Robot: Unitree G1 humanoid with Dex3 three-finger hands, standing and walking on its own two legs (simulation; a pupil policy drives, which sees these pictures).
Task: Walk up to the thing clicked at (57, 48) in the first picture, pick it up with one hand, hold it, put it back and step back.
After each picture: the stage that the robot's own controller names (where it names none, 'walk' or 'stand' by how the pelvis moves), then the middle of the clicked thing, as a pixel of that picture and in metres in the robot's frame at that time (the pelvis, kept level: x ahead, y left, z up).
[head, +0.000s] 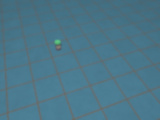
stand; (58, 45) +1.43 +0.29 -0.72
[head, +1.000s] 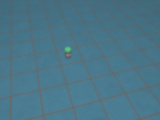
walk; (67, 52) +1.31 +0.13 -0.70
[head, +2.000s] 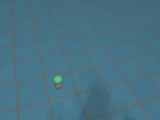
walk; (58, 82) +0.82 +0.16 -0.71
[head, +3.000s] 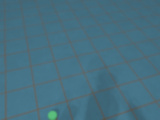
walk; (53, 118) +0.55 +0.21 -0.71
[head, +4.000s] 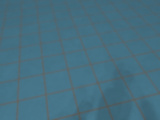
stand; out of the picture +0.44 +0.18 -0.70
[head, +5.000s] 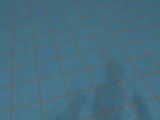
stand; out of the picture +0.38 +0.18 -0.72
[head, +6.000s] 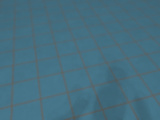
stand; out of the picture +0.42 +0.19 -0.73
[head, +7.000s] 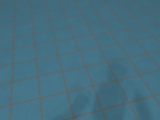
stand; out of the picture +0.41 +0.19 -0.73
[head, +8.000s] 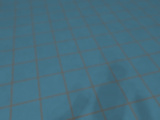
stand; out of the picture +0.41 +0.19 -0.73
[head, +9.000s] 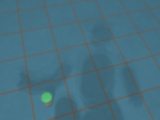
go down; (47, 99) +0.44 +0.19 -0.57
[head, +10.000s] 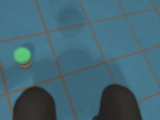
go down; (23, 59) +0.48 +0.24 -0.30
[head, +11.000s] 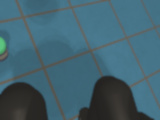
close in; out of the picture +0.47 +0.26 -0.26
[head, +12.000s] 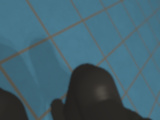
close; out of the picture +0.45 +0.29 -0.22
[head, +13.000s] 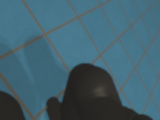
close; out of the picture +0.44 +0.30 -0.22
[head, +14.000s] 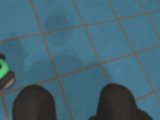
lift; (0, 75) +0.35 +0.27 -0.11
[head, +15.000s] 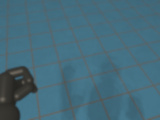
hold; out of the picture +0.27 +0.15 -0.61
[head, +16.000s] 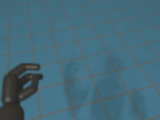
stand; out of the picture +0.22 +0.03 -0.70
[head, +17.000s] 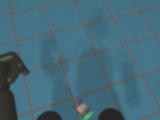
crouch; (82, 109) +0.32 -0.03 -0.52
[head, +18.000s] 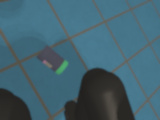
lower; (52, 59) +0.43 -0.03 -0.26
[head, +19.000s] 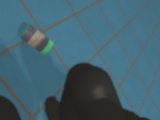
lower; (37, 39) +0.51 -0.05 -0.25
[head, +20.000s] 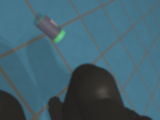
lower; (50, 29) +0.58 -0.10 -0.25
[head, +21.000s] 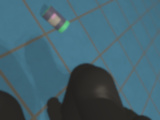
lower; (55, 19) +0.64 -0.14 -0.25
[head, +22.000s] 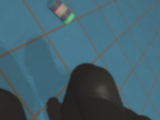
lower; (61, 11) +0.70 -0.18 -0.25
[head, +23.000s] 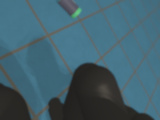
open; (69, 6) +0.75 -0.23 -0.25
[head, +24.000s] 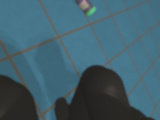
stand; (85, 4) +0.80 -0.27 -0.25
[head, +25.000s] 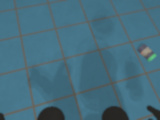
walk; (146, 52) +0.69 -0.48 -0.51
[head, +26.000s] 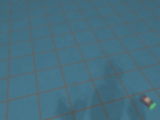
stand; (147, 102) +0.64 -0.56 -0.69
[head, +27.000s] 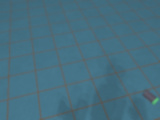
stand; (150, 97) +0.69 -0.58 -0.69
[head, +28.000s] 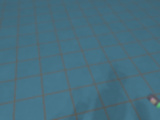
stand; (155, 100) +0.73 -0.64 -0.74
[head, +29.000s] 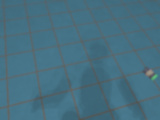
walk; (150, 73) +0.79 -0.71 -0.73
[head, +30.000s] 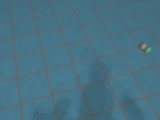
walk; (144, 47) +1.15 -0.69 -0.73
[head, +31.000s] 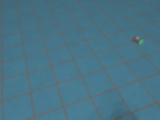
stand; (137, 40) +1.50 -0.60 -0.73
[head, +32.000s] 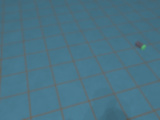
stand; (140, 45) +1.46 -0.71 -0.75
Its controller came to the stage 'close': yes
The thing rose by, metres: 0.46
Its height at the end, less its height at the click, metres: -0.02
